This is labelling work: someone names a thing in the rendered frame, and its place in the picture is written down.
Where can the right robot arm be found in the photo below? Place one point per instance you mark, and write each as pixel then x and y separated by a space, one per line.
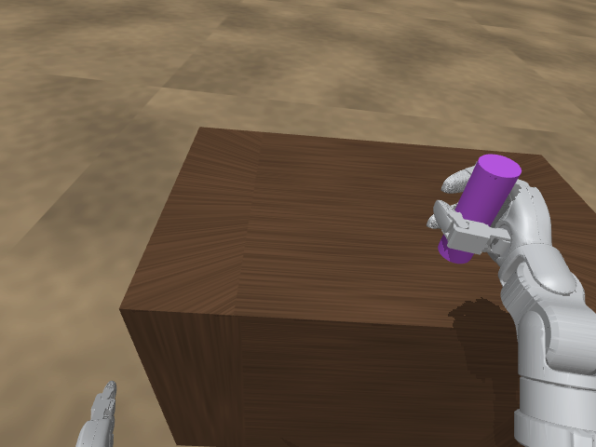
pixel 556 333

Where can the left robot hand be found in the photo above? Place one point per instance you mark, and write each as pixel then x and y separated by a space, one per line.
pixel 98 432

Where can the can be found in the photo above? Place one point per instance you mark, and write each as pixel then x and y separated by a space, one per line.
pixel 486 191

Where can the right robot hand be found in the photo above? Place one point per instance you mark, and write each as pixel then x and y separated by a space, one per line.
pixel 523 219

